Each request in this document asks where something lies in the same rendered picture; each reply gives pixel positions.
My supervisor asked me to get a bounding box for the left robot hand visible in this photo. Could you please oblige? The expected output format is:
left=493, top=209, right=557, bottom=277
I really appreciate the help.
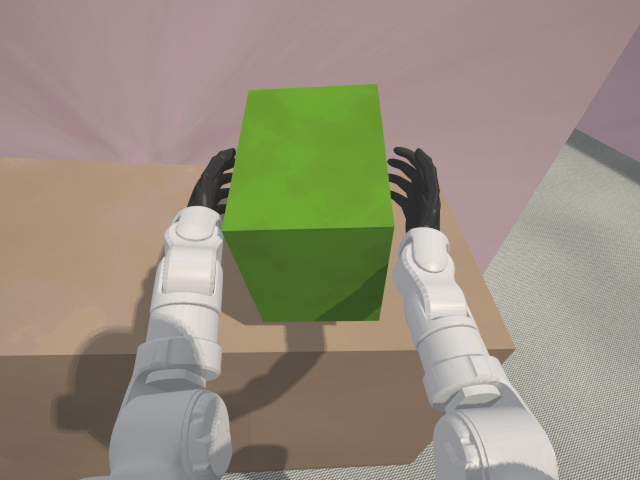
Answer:
left=187, top=148, right=236, bottom=215

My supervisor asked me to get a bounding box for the carton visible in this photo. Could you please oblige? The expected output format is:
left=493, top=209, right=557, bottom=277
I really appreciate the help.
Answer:
left=222, top=84, right=394, bottom=322

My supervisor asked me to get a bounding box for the right robot upper arm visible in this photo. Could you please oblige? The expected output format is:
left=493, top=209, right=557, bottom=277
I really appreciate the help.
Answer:
left=433, top=406, right=559, bottom=480

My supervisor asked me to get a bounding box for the right robot hand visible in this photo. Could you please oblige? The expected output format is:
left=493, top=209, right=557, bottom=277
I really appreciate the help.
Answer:
left=387, top=147, right=441, bottom=233

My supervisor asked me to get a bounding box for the pedestal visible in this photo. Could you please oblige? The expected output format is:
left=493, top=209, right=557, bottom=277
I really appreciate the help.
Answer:
left=0, top=157, right=516, bottom=480

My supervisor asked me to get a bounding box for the right robot forearm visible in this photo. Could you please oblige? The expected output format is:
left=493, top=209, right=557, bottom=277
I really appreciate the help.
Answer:
left=392, top=227, right=558, bottom=473

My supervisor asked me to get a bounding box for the left robot forearm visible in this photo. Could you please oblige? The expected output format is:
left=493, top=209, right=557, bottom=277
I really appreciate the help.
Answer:
left=109, top=206, right=224, bottom=471

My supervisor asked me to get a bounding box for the left robot upper arm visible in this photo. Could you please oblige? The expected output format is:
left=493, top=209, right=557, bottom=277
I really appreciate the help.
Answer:
left=80, top=389, right=233, bottom=480

